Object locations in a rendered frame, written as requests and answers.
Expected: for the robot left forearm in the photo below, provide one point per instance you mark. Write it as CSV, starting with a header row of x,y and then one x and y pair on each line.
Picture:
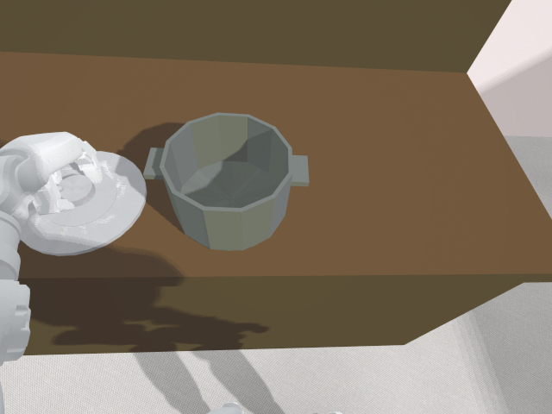
x,y
22,174

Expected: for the pot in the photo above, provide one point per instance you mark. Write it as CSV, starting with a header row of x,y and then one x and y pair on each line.
x,y
228,177

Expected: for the left robot shin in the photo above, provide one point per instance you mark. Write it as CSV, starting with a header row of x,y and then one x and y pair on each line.
x,y
232,404

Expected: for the left robot upper arm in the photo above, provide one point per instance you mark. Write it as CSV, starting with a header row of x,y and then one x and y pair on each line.
x,y
14,323

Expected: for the table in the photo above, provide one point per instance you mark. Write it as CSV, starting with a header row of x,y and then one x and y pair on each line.
x,y
417,210

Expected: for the lid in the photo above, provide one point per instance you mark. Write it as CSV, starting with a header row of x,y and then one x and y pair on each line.
x,y
116,205

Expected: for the left robot hand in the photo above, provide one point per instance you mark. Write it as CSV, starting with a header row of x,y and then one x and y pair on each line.
x,y
59,149

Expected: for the knob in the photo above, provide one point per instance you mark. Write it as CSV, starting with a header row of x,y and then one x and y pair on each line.
x,y
78,189

